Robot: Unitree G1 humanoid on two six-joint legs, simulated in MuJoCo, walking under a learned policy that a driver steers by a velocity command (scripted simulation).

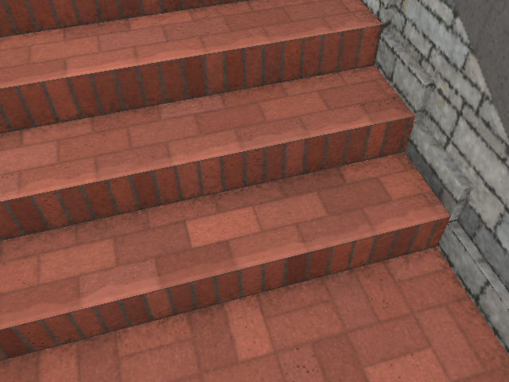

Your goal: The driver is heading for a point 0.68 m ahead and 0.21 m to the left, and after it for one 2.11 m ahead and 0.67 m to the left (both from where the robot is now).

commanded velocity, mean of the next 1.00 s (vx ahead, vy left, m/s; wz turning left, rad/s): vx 1.00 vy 0.00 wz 0.69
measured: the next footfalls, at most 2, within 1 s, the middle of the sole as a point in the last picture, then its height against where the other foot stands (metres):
left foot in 0.20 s outside the picture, level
right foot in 0.58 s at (286, 329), level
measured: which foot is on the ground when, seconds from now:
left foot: up 0.00-0.18, down 0.20-0.56, up 0.58-0.84, down 0.86-1.00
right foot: down 0.00-0.20, up 0.22-0.56, down 0.58-0.88, up 0.90-1.00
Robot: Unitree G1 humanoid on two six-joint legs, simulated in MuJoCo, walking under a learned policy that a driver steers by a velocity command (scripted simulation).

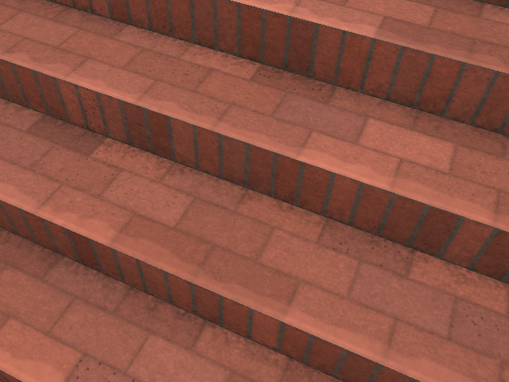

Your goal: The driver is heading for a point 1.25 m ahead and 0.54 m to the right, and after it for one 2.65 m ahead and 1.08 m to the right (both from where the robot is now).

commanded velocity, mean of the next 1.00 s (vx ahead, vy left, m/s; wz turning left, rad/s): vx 0.47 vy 0.00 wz -0.84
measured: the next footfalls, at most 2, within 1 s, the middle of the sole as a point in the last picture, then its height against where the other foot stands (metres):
right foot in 0.26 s outside the picture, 0.15 m higher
left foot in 0.58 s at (281, 239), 0.15 m higher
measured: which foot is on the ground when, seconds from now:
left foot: down 0.00-0.24, up 0.26-0.56, down 0.58-0.96, up 0.98-1.00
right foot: up 0.00-0.24, down 0.26-0.58, up 0.60-0.92, down 0.94-1.00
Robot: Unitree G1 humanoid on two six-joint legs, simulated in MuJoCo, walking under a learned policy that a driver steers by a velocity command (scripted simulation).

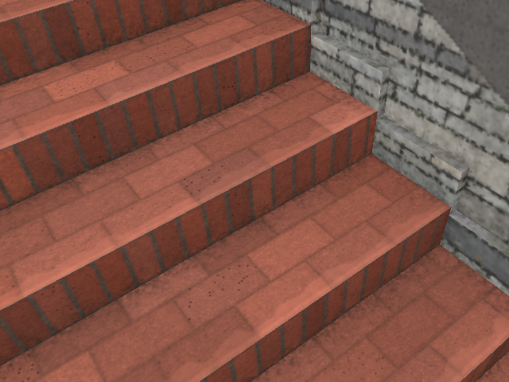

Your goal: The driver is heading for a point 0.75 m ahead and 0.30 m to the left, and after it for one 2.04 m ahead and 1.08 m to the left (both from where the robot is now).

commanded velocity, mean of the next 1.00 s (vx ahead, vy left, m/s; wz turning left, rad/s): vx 0.83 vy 0.00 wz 0.63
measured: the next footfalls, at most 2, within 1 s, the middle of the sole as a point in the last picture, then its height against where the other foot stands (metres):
left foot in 0.36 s outside the picture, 0.15 m higher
right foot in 0.72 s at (219, 294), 0.15 m higher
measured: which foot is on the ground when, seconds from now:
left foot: up 0.00-0.34, down 0.36-0.70, up 0.72-0.98, down 1.00-1.00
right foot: down 0.00-0.34, up 0.36-0.70, down 0.72-1.00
